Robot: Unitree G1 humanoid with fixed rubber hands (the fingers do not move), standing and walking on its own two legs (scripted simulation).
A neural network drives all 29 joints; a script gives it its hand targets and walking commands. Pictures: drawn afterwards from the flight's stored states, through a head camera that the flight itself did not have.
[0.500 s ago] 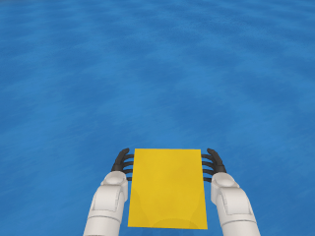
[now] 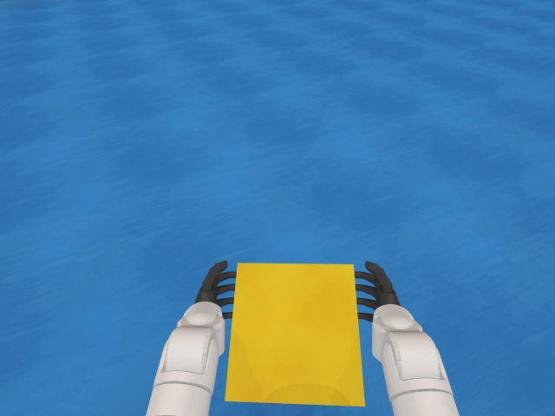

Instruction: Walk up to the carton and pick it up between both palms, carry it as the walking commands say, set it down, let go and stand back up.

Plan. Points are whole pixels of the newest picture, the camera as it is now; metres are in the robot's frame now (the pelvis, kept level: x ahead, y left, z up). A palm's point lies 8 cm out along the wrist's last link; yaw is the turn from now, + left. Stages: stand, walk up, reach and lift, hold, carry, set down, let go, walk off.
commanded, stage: carry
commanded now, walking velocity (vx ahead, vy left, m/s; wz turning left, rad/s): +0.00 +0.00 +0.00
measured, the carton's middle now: (295, 341) +0.29 +0.00 -0.07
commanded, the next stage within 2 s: none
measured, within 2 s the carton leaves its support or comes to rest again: neither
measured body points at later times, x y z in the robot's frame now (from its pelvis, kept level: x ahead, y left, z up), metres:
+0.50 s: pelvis +0.00 +0.00 +0.00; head -0.01 +0.00 +0.45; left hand +0.30 +0.13 +0.02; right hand +0.30 -0.13 +0.03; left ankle +0.01 +0.11 -0.73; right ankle +0.05 -0.12 -0.73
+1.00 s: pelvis +0.00 +0.01 +0.00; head -0.01 +0.00 +0.45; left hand +0.30 +0.13 +0.03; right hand +0.30 -0.13 +0.03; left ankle +0.01 +0.11 -0.73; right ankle +0.05 -0.12 -0.73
